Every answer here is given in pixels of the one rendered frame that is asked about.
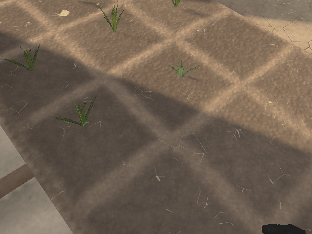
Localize right robot hand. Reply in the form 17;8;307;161
261;223;306;234

